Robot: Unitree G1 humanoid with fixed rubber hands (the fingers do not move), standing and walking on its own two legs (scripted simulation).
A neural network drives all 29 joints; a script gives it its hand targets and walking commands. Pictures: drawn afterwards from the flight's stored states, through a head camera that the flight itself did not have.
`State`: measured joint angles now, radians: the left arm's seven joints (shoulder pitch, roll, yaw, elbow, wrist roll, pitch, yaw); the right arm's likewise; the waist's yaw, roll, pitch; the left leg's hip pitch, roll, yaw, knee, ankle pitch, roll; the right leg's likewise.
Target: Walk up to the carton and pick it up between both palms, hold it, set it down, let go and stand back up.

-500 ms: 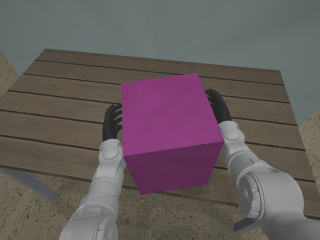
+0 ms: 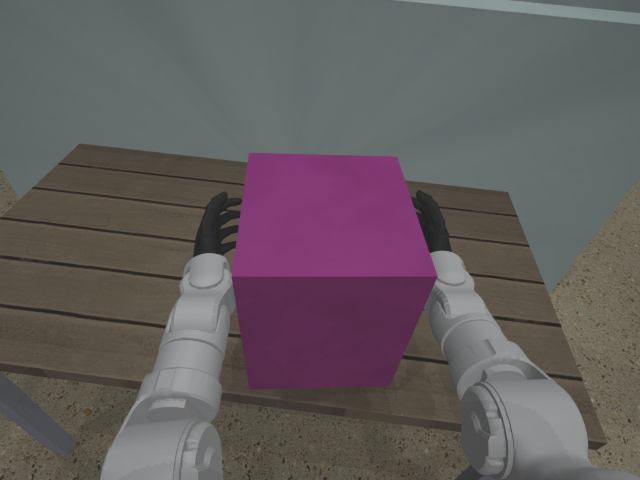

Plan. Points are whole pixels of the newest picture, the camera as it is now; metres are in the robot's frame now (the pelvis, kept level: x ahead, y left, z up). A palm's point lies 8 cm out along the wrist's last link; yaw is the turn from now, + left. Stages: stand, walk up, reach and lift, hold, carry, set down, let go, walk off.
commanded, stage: reach and lift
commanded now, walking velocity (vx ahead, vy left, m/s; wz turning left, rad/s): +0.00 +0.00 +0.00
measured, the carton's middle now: (322, 274) +0.38 +0.04 +0.06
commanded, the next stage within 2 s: hold in 1.62 s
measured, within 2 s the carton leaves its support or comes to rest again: neither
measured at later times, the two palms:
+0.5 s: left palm (209, 222) +0.37 +0.18 +0.15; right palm (447, 248) +0.38 -0.11 +0.14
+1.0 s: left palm (205, 214) +0.37 +0.18 +0.17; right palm (452, 244) +0.37 -0.11 +0.16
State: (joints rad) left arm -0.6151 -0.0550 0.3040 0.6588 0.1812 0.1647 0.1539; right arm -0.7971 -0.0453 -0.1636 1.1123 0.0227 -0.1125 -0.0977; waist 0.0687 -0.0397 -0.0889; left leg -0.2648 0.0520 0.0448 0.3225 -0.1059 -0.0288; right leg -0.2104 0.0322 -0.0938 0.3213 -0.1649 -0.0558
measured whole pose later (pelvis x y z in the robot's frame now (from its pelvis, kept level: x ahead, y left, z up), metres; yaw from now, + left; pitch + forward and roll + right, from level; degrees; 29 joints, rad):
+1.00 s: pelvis +0.00 +0.02 +0.00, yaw +1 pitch -6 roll +0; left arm -0.62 -0.02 0.28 0.27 0.28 0.59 0.01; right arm -0.69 0.02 -0.12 0.66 0.07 0.22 -0.16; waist -0.07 -0.07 0.02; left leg -0.08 0.01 0.03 0.31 -0.12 0.01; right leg -0.01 0.00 -0.09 0.29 -0.17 -0.02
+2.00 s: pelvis +0.00 +0.02 +0.00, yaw +1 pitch -9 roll +0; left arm -0.59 -0.03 0.29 0.09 0.31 0.71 -0.03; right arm -0.68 -0.01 -0.02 0.54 0.18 0.30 -0.21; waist -0.08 -0.06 0.04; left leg -0.02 0.01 0.02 0.31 -0.14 0.00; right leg 0.05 0.01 -0.08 0.28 -0.18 -0.02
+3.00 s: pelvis +0.01 +0.02 +0.00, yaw +1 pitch -10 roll -1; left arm -0.50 -0.03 0.24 -0.06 0.31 0.78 -0.03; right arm -0.60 -0.03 0.02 0.40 0.24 0.35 -0.23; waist -0.11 -0.04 0.04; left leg -0.01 0.01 0.01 0.35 -0.17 0.00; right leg 0.08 0.01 -0.08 0.28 -0.20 -0.02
